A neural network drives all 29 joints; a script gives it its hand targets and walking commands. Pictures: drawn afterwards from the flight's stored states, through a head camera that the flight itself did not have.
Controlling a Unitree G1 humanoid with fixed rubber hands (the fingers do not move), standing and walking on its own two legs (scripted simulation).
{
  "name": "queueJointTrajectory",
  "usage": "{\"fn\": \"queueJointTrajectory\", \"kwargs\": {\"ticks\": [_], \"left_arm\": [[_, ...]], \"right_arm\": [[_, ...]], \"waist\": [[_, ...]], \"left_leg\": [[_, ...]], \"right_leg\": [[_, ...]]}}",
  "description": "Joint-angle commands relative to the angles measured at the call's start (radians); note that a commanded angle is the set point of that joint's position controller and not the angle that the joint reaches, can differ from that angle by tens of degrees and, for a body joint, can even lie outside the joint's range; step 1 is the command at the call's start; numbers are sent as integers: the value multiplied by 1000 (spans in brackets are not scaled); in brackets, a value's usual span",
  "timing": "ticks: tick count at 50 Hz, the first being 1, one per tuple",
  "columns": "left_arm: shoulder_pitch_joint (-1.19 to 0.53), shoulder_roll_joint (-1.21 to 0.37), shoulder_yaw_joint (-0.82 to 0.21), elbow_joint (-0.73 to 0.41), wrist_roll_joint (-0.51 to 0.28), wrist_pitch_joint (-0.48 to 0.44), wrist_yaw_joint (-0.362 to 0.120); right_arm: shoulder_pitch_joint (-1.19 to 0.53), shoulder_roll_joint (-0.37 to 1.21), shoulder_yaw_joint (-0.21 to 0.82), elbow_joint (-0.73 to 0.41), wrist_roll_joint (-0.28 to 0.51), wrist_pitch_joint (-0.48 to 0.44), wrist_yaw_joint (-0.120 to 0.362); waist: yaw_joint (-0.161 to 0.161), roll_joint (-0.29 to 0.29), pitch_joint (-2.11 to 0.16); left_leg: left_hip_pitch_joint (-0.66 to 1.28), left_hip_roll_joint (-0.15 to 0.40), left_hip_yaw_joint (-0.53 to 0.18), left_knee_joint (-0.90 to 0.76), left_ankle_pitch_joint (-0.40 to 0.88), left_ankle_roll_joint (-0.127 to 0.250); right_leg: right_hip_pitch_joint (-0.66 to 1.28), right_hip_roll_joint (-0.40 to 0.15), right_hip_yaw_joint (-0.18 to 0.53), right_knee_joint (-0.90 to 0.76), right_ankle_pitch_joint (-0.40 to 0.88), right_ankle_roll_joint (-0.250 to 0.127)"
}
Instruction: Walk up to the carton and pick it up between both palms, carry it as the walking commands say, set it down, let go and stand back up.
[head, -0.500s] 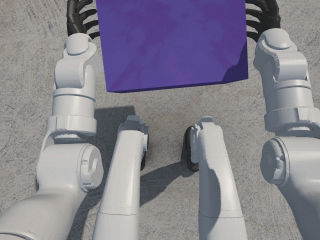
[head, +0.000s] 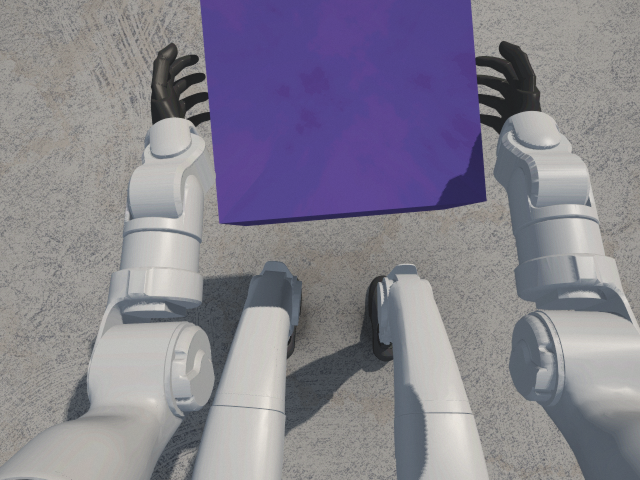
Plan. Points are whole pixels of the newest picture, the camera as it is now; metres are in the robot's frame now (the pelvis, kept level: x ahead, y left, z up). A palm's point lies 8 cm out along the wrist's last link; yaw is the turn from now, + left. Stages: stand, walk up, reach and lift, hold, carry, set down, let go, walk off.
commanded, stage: reach and lift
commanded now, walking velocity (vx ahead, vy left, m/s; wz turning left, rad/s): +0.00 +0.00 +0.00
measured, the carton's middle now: (338, 101) +0.53 +0.01 -0.15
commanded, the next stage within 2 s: none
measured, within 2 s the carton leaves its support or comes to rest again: neither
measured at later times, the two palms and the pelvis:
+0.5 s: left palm (134, 114) +0.44 +0.19 +0.02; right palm (561, 107) +0.46 -0.18 +0.01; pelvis +0.01 +0.00 +0.06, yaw +1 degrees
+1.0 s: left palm (30, 34) +0.44 +0.18 +0.14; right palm out of the picture +0.45 -0.19 +0.13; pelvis +0.11 +0.00 +0.13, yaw -1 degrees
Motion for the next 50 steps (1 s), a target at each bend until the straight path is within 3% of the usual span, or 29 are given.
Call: {"fn": "queueJointTrajectory", "kwargs": {"ticks": [1, 2, 3, 4, 5, 7, 9, 10, 13, 16, 18, 19, 21, 24, 28, 29, 30, 32, 33, 35, 37, 38, 40, 41, 43, 45, 46, 49, 50], "left_arm": [[-839, -972, -701, -273, -215, -66, -563], [-808, -1001, -703, -264, -213, -58, -567], [-764, -998, -674, -218, -191, -59, -574], [-791, -1006, -702, -241, -214, -66, -572], [-796, -1008, -703, -218, -192, -62, -572], [-785, -1000, -699, -234, -198, -64, -582], [-754, -1016, -696, -211, -191, -63, -584], [-765, -1018, -707, -250, -198, -68, -588], [-754, -1000, -686, -217, -172, -57, -590], [-742, -1029, -704, -219, -192, -60, -599], [-704, -1032, -694, -215, -167, -61, -597], [-720, -1037, -704, -232, -176, -65, -598], [-643, -1063, -686, -177, -150, -54, -602], [-690, -1050, -704, -242, -173, -67, -612], [-603, -1036, -647, -172, -119, -62, -623], [-610, -1069, -682, -232, -145, -62, -624], [-568, -1065, -617, -99, -105, -50, -634], [-537, -1074, -591, -76, -93, -50, -641], [-529, -1075, -569, -100, -89, -55, -643], [-469, -1085, -494, 2, -51, -56, -653], [-377, -1125, -440, 120, 7, -41, -673], [-371, -1124, -420, 138, 3, -39, -679], [-306, -1106, -382, 168, 41, -36, -687], [-317, -1128, -399, 150, 39, -31, -687], [-244, -1071, -357, 157, 86, -29, -694], [-158, -1098, -367, 151, 83, -11, -694], [-155, -1073, -359, 135, 99, -12, -691], [-102, -1099, -432, 75, 69, -12, -690], [-56, -1101, -444, 63, 64, -14, -689]], "right_arm": [[-797, 1088, 553, -375, 202, -97, 391], [-787, 1076, 539, -393, 196, -97, 391], [-773, 1076, 535, -364, 180, -94, 391], [-777, 1075, 528, -368, 180, -102, 395], [-761, 1065, 514, -335, 170, -99, 403], [-785, 1095, 543, -381, 186, -100, 406], [-755, 1096, 541, -350, 180, -98, 414], [-724, 1078, 535, -349, 161, -98, 417], [-747, 1076, 522, -333, 161, -96, 424], [-726, 1098, 517, -342, 162, -97, 433], [-701, 1118, 513, -324, 149, -97, 444], [-695, 1105, 516, -337, 142, -100, 445], [-649, 1116, 493, -295, 124, -93, 453], [-698, 1116, 530, -378, 142, -102, 459], [-577, 1158, 478, -247, 102, -87, 470], [-627, 1169, 512, -354, 131, -99, 471], [-613, 1114, 448, -265, 86, -96, 472], [-564, 1161, 416, -234, 69, -87, 477], [-571, 1193, 418, -259, 74, -85, 482], [-505, 1213, 353, -150, 44, -82, 490], [-452, 1177, 270, -89, -9, -86, 495], [-411, 1176, 234, -38, -37, -74, 502], [-350, 1194, 194, -6, -56, -72, 512], [-320, 1175, 177, 10, -70, -67, 517], [-239, 1191, 166, 34, -85, -58, 517], [-200, 1189, 206, -11, -57, -53, 518], [-182, 1194, 196, -15, -69, -53, 516], [-136, 1186, 260, -110, -43, -58, 507], [-132, 1200, 303, -157, -27, -61, 500]], "waist": [[3, -31, -2442], [-19, -37, -2474], [2, -42, -2393], [-30, -36, -2404], [-22, 22, -2354], [-14, -34, -2411], [-1, -11, -2360], [-40, -18, -2399], [-11, 8, -2308], [-34, -14, -2325], [-8, -11, -2275], [-32, 2, -2302], [-18, 18, -2212], [-29, -29, -2281], [2, -22, -2048], [-3, -11, -2156], [-6, -12, -1943], [-18, -33, -1822], [13, -45, -1794], [15, -55, -1512], [2, -8, -1305], [-15, -38, -1238], [0, -42, -1164], [-19, -15, -1156], [19, -16, -1075], [21, -13, -1102], [45, -5, -1082], [17, -2, -1117], [39, -18, -1130]], "left_leg": [[464, -92, 37, -193, 128, 2], [474, -94, 27, -207, 162, 2], [433, -93, 29, -221, 136, 9], [490, -86, 8, -232, 133, 7], [502, -87, 17, -248, 124, -5], [540, -88, 16, -270, 110, 10], [546, -87, 22, -287, 131, 4], [560, -84, 9, -287, 149, 3], [593, -79, -1, -343, 117, 7], [639, -73, 2, -371, 133, 8], [670, -70, -6, -391, 152, 7], [688, -72, -5, -400, 173, 0], [689, -66, -10, -437, 168, -1], [738, -74, -14, -446, 201, 5], [693, -65, 2, -511, 177, 12], [783, -72, 10, -510, 236, 3], [655, -62, 1, -534, 122, 5], [669, -60, 14, -561, 142, 9], [709, -60, 17, -573, 179, 19], [646, -50, 28, -601, 114, 25], [585, -39, 32, -644, 37, 21], [594, -29, 25, -675, -11, 18], [614, -19, 22, -722, -16, 30], [643, -15, 14, -744, 20, 20], [663, -19, 35, -766, 80, 35], [765, -19, 36, -800, 202, 33], [766, -24, 44, -804, 236, 37], [866, -26, 28, -838, 393, 31], [882, -33, 26, -846, 459, 39]], "right_leg": [[610, 97, 5, -204, 122, -32], [642, 95, 1, -213, 160, -35], [618, 89, 6, -220, 135, -31], [596, 90, -2, -223, 124, -36], [563, 94, -4, -235, 126, -44], [621, 91, -5, -270, 95, -32], [636, 84, 3, -287, 117, -39], [650, 85, 2, -295, 136, -41], [618, 80, 1, -331, 99, -41], [676, 82, -5, -365, 117, -37], [671, 81, -8, -377, 135, -44], [691, 82, -14, -382, 167, -42], [688, 80, -9, -405, 167, -48], [769, 80, -1, -441, 194, -42], [751, 73, 7, -494, 181, -42], [819, 82, -6, -491, 240, -39], [740, 68, 12, -517, 124, -49], [746, 77, -15, -536, 162, -39], [765, 77, -4, -552, 188, -37], [682, 63, -7, -585, 116, -34], [647, 57, -3, -629, 48, -47], [635, 61, -13, -659, 9, -51], [660, 55, -15, -698, 11, -47], [680, 61, -26, -703, 60, -50], [709, 49, -5, -755, 105, -46], [776, 54, -9, -778, 214, -37], [783, 48, -4, -796, 242, -35], [875, 51, -5, -823, 396, -27], [921, 44, 8, -838, 468, -19]]}}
